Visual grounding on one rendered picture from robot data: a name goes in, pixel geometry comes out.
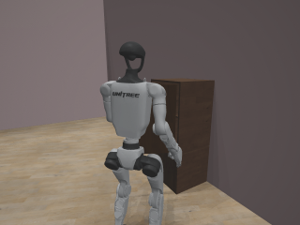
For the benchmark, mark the cupboard door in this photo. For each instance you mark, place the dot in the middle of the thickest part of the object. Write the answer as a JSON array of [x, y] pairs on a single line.
[[151, 142]]

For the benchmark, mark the robot right forearm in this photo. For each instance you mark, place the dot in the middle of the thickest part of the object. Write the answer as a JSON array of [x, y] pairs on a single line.
[[169, 140]]

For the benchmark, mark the right robot hand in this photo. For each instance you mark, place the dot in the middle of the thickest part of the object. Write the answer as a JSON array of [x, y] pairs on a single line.
[[177, 158]]

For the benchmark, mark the right robot upper arm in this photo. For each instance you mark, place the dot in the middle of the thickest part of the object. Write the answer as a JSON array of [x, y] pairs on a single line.
[[158, 93]]

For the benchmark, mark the left robot upper arm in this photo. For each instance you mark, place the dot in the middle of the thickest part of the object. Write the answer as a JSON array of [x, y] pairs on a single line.
[[105, 91]]

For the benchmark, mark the robot right shin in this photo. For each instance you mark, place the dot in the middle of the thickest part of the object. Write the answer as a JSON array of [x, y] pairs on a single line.
[[155, 215]]

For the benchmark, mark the humanoid robot head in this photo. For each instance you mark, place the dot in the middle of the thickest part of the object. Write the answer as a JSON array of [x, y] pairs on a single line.
[[132, 50]]

